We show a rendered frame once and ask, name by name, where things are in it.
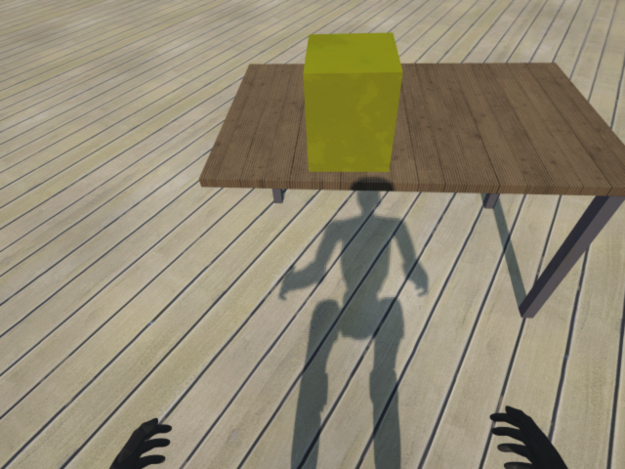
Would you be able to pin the carton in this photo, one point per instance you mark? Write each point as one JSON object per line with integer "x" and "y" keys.
{"x": 351, "y": 84}

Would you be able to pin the robot left hand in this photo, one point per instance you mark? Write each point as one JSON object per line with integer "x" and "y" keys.
{"x": 130, "y": 456}

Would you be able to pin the robot right hand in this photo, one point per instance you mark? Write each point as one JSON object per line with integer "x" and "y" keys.
{"x": 538, "y": 449}

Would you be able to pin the table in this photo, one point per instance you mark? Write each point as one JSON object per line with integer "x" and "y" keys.
{"x": 491, "y": 128}

